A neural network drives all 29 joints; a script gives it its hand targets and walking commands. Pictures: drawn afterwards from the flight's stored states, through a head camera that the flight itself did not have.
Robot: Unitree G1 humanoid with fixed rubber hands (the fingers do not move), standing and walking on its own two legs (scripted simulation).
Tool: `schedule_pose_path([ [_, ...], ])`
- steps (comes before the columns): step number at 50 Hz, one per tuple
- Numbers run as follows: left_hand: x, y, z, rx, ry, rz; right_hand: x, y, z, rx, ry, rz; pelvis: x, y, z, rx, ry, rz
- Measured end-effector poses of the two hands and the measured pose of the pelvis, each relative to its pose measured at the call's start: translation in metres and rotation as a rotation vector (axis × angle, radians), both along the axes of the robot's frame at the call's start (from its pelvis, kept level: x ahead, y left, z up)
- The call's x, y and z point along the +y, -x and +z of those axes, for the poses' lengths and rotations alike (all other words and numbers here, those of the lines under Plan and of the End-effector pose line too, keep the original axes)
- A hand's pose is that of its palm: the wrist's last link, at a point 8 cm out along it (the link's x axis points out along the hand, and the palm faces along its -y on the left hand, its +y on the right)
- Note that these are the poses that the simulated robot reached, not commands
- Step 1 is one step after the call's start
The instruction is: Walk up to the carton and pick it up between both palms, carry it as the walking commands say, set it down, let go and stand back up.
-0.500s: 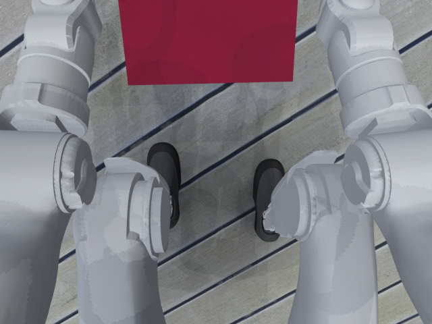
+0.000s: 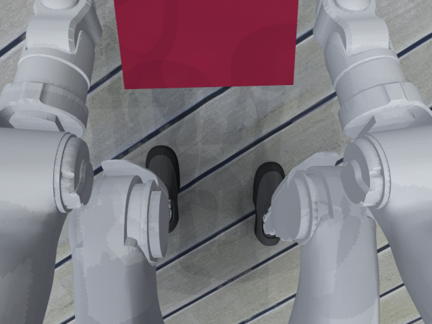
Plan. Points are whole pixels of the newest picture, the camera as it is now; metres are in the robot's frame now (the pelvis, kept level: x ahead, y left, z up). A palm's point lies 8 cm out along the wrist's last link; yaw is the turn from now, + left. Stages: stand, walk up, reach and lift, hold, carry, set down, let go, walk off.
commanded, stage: reach and lift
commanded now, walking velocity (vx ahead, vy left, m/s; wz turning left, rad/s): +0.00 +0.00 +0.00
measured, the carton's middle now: (204, 7) +0.52 +0.05 -0.24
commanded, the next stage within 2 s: none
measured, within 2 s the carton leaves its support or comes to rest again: leaves its support in 1.06 s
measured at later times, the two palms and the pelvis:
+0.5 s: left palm out of the picture +0.54 +0.20 -0.18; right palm out of the picture +0.56 -0.09 -0.18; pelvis +0.00 +0.00 +0.00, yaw +0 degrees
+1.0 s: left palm out of the picture +0.55 +0.19 -0.18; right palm out of the picture +0.56 -0.09 -0.18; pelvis +0.00 +0.00 -0.02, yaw +0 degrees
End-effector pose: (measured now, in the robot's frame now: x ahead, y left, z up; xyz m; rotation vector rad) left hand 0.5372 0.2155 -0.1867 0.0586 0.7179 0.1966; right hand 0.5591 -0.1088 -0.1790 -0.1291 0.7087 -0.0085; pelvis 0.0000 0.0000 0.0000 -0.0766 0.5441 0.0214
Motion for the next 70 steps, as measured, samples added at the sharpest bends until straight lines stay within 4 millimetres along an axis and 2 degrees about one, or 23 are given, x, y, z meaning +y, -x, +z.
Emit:
schedule_pose_path([
  [9, -0.005, 0.0, 0.0, 0.002, 0.001, -0.032, 0.006, 0.001, -0.001, 0.002, 0.01, 0.046, 0.0, 0.0, 0.0, 0.0, 0.0, 0.0],
  [14, -0.021, -0.007, 0.002, -0.004, 0.035, -0.072, 0.019, 0.0, 0.0, 0.004, -0.026, 0.081, 0.0, 0.0, 0.0, 0.0, 0.0, 0.0],
  [50, -0.022, -0.01, 0.005, 0.048, 0.062, -0.037, 0.015, -0.003, 0.0, 0.06, -0.088, 0.054, -0.001, 0.0, -0.015, -0.027, -0.009, -0.012],
  [57, -0.026, -0.02, 0.025, -0.014, 0.038, -0.03, 0.015, -0.013, 0.02, -0.008, -0.071, 0.017, -0.002, 0.002, -0.015, -0.047, -0.02, -0.021],
  [64, -0.026, -0.014, 0.031, 0.013, 0.018, -0.002, 0.019, -0.008, 0.026, 0.02, -0.059, 0.009, -0.004, 0.005, -0.014, -0.061, -0.033, -0.022],
  [70, -0.023, -0.01, 0.052, -0.029, 0.022, 0.023, 0.025, -0.012, 0.052, -0.026, -0.043, -0.006, -0.006, 0.008, -0.011, -0.092, -0.043, -0.018],
])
